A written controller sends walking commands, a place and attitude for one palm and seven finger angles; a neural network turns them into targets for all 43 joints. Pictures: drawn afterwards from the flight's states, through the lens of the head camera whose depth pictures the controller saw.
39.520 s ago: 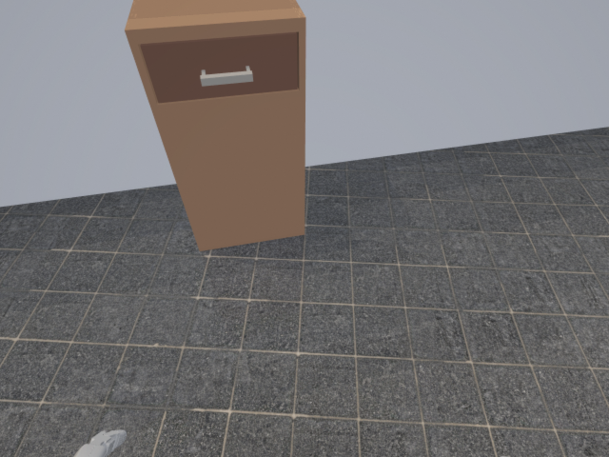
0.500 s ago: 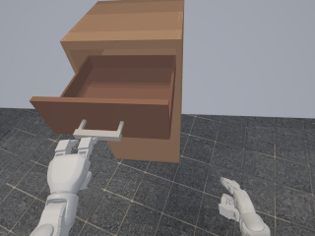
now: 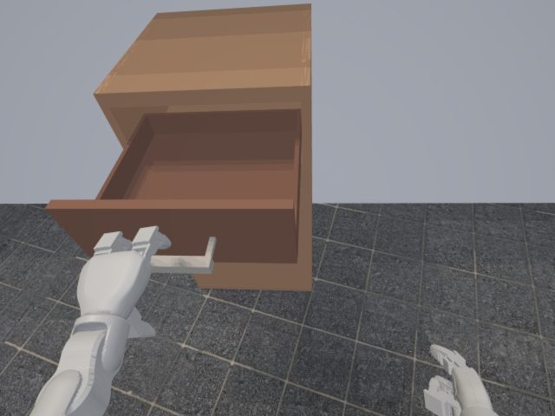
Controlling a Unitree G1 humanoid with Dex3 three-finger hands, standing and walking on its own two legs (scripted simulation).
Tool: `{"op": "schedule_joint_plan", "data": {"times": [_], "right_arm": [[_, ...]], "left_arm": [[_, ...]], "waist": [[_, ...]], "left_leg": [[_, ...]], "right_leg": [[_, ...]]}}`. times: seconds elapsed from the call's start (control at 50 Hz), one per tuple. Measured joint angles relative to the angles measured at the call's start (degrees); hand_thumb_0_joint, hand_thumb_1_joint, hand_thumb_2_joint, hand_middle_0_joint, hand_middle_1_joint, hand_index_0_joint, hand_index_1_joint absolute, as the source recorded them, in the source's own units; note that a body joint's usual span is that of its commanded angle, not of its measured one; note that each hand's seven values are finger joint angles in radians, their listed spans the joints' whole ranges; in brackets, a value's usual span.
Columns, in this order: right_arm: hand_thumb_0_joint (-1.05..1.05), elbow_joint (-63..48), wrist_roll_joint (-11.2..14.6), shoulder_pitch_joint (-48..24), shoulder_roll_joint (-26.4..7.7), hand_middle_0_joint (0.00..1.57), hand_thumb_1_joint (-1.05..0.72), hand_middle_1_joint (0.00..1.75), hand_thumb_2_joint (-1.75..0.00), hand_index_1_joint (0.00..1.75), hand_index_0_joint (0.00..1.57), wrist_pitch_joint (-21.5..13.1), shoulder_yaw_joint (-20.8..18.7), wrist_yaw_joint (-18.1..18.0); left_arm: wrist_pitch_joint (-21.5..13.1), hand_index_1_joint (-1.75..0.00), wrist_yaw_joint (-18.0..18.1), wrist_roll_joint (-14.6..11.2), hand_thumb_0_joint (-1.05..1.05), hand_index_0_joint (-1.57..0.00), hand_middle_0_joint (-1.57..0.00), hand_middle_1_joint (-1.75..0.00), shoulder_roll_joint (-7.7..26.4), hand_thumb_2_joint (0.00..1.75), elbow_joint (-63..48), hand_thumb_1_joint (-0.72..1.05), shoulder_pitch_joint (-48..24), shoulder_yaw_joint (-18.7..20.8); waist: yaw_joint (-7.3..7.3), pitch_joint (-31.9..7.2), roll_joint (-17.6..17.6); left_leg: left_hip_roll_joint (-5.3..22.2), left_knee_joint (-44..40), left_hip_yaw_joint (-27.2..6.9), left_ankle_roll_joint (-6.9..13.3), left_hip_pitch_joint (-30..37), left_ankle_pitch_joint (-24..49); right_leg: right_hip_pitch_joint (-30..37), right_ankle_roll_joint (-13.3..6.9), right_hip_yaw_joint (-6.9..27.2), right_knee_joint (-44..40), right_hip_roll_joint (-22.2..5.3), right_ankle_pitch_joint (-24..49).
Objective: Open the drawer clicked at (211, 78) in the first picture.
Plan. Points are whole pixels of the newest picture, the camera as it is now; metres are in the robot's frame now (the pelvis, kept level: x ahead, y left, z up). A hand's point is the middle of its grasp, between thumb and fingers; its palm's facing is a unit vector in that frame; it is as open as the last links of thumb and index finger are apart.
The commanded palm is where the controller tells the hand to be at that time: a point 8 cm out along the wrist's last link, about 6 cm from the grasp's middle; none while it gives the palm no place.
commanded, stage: raise the hand with hooked fingers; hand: left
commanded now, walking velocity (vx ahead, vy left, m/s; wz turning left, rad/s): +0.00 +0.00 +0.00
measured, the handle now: (174, 253) +0.36 +0.22 +0.01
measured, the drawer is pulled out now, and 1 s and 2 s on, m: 0.29 0.28 0.16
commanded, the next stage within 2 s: move the hooked fingers above the handle in 0.72 s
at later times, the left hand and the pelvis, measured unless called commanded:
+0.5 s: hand (121, 250) +0.31 +0.26 +0.08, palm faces -0.03 -0.10 -0.99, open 13.9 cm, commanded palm +0.29 +0.26 +0.14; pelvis +0.02 +0.02 +0.01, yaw +1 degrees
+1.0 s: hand (127, 247) +0.32 +0.26 +0.08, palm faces +0.03 -0.09 -1.00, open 13.7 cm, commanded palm +0.31 +0.26 +0.13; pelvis +0.01 +0.01 +0.01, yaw +2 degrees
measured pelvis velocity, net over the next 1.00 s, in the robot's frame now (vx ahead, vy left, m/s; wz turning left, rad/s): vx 0.01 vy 0.01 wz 0.03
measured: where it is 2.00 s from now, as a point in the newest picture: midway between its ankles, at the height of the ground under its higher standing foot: outside the picture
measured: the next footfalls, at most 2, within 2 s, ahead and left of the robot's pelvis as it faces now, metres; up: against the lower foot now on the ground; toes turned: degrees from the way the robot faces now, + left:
none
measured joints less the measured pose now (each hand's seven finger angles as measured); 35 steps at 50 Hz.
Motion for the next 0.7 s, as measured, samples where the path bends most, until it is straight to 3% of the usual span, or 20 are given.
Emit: {"op": "schedule_joint_plan", "data": {"times": [0.1, 0.22, 0.46, 0.7], "right_arm": [[0.01, -1.4, 0.3, -1.1, 1.3, 0.2, -0.9, 0.3, -0.9, 0.3, 0.2, 0.4, 1.5, -0.1], [0.01, -1.8, 1.0, -1.9, 2.7, 0.2, -0.9, 0.3, -0.9, 0.3, 0.2, 1.0, 3.1, -0.2], [0.01, -1.1, 1.5, 0.5, 1.9, 0.2, -0.9, 0.3, -0.9, 0.3, 0.21, 2.3, 3.1, 0.3], [0.01, -0.5, 1.1, 2.8, 0.7, 0.2, -0.9, 0.3, -0.9, 0.3, 0.2, 2.7, 1.5, 0.7]], "left_arm": [[-0.3, -1.13, -4.4, 0.1, 0.0, -0.31, -0.31, -1.13, 0.6, 0.35, -1.4, -0.38, -2.0, -2.3], [-1.0, -1.18, -6.8, 0.2, 0.0, -0.31, -0.32, -1.18, 2.9, 0.32, -0.4, -0.45, -6.5, -1.7], [-1.7, -1.2, -13.7, -3.2, 0.0, -0.31, -0.32, -1.2, 5.2, 0.3, 0.8, -0.49, -10.9, 0.1], [-6.0, -1.2, -11.8, -2.7, 0.0, -0.31, -0.32, -1.2, 5.5, 0.3, -1.7, -0.49, -7.9, 1.1]], "waist": [[0.56, 0.4, -0.1], [1.44, 1.8, -0.6], [1.14, 2.1, 0.5], [1.11, 2.6, -0.4]], "left_leg": [[-0.4, -2.8, 0.0, 0.3, 3.2, 0.8], [-0.6, -5.0, -0.6, 0.4, 5.4, 1.7], [-1.1, -8.0, -1.2, 1.1, 6.7, 2.7], [-1.2, -7.5, -1.2, 1.2, 5.1, 2.4]], "right_leg": [[3.2, 0.4, 0.0, -2.6, -0.2, 0.7], [5.9, 0.6, -0.6, -5.4, -0.3, 1.7], [8.0, 1.4, -1.1, -9.5, -0.8, 3.1], [6.5, 1.5, -1.1, -9.2, -0.8, 2.9]]}}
